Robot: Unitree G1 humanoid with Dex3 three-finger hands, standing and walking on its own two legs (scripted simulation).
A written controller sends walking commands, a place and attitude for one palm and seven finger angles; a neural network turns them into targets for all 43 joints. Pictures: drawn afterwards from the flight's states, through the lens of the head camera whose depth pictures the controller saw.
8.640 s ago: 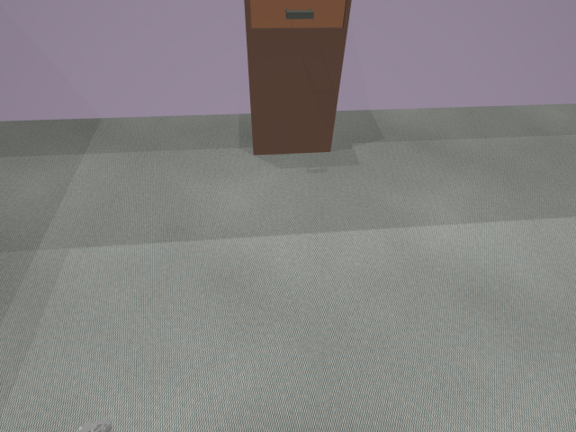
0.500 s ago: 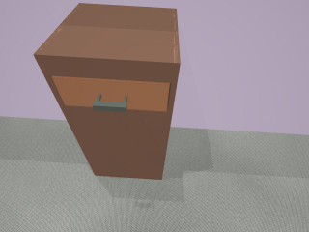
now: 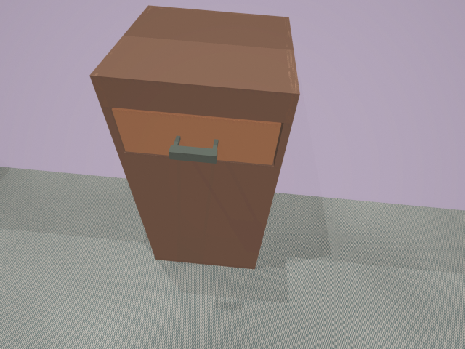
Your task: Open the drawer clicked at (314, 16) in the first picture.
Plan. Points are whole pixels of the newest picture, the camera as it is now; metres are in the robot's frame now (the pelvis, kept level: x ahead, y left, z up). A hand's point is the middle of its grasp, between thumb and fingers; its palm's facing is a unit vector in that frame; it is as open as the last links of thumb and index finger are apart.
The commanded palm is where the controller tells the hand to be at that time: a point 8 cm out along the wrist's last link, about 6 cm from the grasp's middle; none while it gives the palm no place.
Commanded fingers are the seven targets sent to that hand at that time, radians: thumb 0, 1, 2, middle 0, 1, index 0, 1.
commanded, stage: raise the hand with hooked fingers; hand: left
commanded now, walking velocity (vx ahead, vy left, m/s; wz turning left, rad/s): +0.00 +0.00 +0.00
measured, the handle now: (195, 147) +0.56 +0.14 -0.01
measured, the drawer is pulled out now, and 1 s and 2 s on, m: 0.00 0.00 0.00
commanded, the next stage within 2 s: move the hooked fingers above the handle in 1.80 s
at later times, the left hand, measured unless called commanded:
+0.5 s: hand (103, 312) +0.18 +0.23 -0.03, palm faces +0.09 -0.07 -0.99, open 9.6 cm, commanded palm +0.17 +0.23 +0.03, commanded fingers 0.00 0.18 0.59 -0.25 -0.76 -0.25 -0.76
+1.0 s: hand (110, 236) +0.28 +0.23 +0.05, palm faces +0.09 -0.08 -0.99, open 12.6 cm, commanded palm +0.25 +0.23 +0.11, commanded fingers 0.00 -0.41 0.34 -0.29 -1.14 -0.29 -1.14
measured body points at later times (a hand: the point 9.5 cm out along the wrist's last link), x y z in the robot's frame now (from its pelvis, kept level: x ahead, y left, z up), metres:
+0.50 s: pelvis -0.01 -0.03 -0.05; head +0.02 -0.04 +0.40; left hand +0.17 +0.23 +0.02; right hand +0.26 -0.22 -0.11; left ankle +0.03 +0.07 -0.73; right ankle +0.00 -0.13 -0.73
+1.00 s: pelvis +0.04 -0.02 -0.01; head +0.07 -0.05 +0.43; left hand +0.26 +0.24 +0.10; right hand +0.23 -0.26 -0.13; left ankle +0.03 +0.07 -0.73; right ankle +0.00 -0.13 -0.73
